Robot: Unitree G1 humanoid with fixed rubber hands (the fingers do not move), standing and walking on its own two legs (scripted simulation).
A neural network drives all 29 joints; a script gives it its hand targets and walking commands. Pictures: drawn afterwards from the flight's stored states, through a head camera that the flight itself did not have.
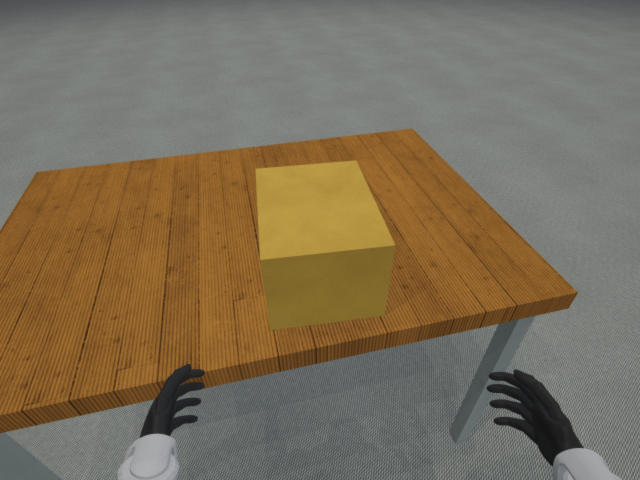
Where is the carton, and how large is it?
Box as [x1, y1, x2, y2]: [255, 160, 395, 329]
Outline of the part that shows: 355,160 255,169 260,263 270,329 384,315 395,245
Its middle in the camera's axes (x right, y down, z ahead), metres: -0.01 -0.01 +0.72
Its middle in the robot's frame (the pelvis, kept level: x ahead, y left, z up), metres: +0.54 +0.03 +0.01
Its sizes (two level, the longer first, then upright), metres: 0.266 0.202 0.165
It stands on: a table, 0.70 m high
